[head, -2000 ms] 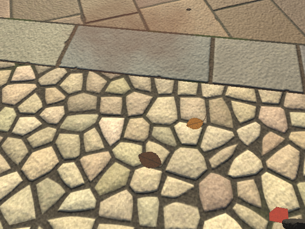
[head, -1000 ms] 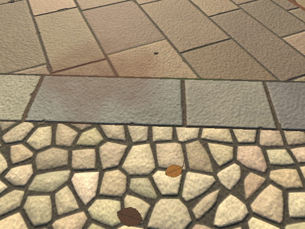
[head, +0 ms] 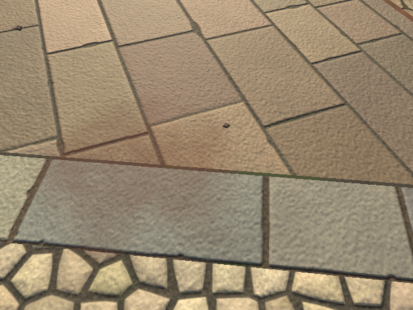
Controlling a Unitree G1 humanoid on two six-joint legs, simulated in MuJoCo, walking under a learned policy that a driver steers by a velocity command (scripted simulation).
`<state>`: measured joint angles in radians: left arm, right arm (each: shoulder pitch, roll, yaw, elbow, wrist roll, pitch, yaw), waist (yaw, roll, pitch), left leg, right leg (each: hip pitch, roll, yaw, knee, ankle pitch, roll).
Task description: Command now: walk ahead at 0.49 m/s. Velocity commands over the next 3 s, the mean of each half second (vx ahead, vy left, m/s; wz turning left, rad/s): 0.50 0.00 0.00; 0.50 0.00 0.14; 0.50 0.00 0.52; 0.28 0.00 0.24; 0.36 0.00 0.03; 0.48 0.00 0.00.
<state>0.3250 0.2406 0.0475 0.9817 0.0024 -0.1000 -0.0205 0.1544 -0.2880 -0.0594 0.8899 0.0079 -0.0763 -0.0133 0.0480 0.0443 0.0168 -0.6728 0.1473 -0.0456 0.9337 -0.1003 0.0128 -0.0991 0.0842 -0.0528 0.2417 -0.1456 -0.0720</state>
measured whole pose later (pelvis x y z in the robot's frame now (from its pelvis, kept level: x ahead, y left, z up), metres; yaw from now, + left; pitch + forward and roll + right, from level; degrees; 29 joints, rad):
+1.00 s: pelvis +0.58 +0.00 +0.00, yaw +6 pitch +0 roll -1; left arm 0.21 0.24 0.06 0.93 0.01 -0.11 -0.02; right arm 0.26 -0.28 -0.07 0.93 0.04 -0.05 -0.01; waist 0.01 0.05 0.03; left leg -0.55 0.09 -0.05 1.13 -0.28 0.04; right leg -0.20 0.02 -0.14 0.36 -0.16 -0.05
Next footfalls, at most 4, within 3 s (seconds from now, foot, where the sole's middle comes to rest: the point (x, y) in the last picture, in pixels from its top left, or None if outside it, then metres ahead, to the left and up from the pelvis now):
0.26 left None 0.34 0.15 -0.78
0.80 right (254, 270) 0.65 -0.09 -0.78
1.34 left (180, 206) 0.90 0.19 -0.78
1.82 right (200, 143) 1.24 0.13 -0.78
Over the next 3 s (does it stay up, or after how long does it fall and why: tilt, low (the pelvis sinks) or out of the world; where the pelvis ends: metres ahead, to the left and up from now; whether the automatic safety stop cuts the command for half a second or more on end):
stays up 1.44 0.31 -0.01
